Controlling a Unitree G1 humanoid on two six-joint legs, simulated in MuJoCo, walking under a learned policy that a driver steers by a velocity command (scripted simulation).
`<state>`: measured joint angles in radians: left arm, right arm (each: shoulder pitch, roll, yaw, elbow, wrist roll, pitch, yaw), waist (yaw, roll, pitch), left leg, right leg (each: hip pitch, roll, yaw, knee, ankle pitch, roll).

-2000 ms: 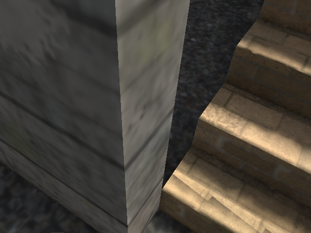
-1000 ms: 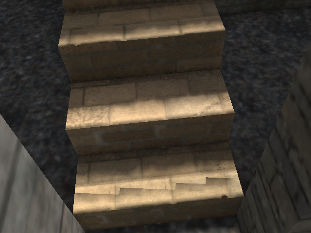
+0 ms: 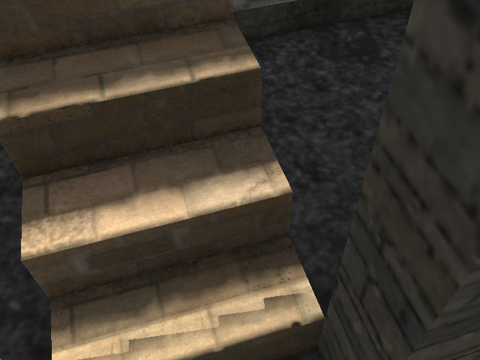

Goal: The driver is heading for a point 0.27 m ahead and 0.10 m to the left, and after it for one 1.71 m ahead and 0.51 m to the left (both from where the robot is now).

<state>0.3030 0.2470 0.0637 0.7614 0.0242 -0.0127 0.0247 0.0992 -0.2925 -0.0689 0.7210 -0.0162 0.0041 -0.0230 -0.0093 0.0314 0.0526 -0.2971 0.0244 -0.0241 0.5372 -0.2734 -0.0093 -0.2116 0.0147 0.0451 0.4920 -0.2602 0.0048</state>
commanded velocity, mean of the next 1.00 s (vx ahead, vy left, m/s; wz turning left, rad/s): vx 0.06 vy -0.04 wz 0.45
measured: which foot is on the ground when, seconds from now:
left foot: down 0.00-0.10, up 0.12-0.26, down 0.28-0.72, up 0.74-1.00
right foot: down 0.00-0.28, up 0.30-0.70, down 0.72-1.00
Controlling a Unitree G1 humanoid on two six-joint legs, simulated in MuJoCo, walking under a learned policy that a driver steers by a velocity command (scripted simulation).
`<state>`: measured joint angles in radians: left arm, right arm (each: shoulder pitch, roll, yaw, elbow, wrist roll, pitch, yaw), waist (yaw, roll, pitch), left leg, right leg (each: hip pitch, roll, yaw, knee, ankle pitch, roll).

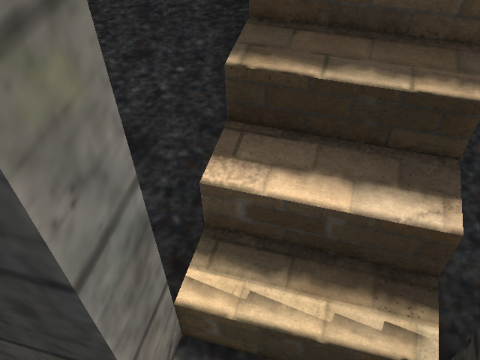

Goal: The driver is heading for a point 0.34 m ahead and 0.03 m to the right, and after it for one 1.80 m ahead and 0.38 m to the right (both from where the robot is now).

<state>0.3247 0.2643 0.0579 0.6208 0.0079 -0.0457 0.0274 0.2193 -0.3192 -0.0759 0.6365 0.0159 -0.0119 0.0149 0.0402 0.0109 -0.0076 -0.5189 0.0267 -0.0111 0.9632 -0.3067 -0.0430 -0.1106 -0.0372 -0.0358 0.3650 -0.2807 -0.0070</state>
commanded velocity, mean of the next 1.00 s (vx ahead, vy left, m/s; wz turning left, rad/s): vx -0.01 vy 0.17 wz -0.14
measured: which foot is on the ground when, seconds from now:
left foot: up 0.00-0.14, down 0.16-0.66, up 0.68-1.00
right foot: down 0.00-0.16, up 0.18-0.62, down 0.64-1.00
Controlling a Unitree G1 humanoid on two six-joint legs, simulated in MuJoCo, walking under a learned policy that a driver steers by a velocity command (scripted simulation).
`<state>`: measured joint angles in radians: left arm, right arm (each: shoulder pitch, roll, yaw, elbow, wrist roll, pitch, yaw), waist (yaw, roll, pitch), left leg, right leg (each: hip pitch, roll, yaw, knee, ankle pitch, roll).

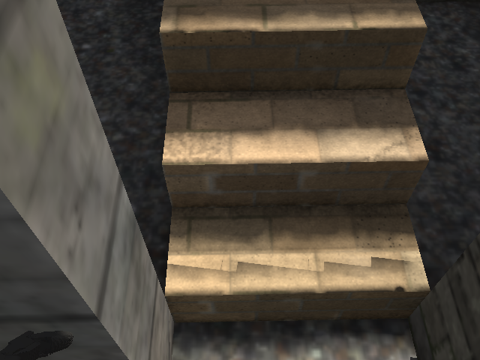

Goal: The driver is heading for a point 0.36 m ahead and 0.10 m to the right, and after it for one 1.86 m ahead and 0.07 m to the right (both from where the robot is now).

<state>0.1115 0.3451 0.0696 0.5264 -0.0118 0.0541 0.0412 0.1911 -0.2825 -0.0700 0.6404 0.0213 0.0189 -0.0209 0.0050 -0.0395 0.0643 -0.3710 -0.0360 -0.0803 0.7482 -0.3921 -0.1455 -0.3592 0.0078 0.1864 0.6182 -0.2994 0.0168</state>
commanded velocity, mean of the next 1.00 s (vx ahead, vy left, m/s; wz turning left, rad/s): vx -0.01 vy -0.02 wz -0.53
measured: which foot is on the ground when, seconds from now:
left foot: up 0.00-0.02, down 0.04-0.50, up 0.52-0.92, down 0.94-1.00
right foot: down 0.00-0.04, up 0.06-0.48, down 0.50-0.94, up 0.96-1.00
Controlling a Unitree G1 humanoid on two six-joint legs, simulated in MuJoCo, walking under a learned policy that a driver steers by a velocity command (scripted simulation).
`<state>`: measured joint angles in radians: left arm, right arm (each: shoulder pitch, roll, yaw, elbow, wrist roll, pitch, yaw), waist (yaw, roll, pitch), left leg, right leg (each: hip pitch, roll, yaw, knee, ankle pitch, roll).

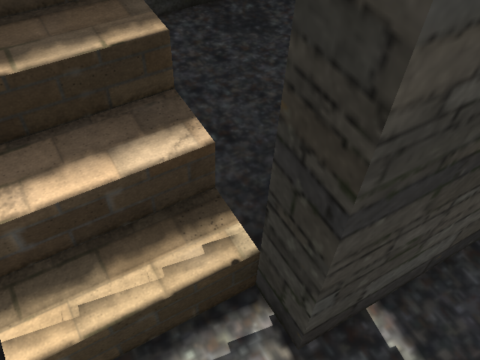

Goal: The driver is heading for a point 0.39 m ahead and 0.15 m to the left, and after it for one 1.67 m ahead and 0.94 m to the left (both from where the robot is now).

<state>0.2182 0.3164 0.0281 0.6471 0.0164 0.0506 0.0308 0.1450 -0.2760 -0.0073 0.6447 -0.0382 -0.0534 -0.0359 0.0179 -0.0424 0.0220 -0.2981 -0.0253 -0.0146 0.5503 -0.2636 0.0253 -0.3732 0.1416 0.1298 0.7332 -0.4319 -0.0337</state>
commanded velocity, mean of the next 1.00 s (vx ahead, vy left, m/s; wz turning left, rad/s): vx -0.01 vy -0.01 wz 0.45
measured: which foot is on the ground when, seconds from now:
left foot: down 0.00-0.28, up 0.30-0.78, down 0.80-1.00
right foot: up 0.00-0.26, down 0.28-0.82, up 0.84-1.00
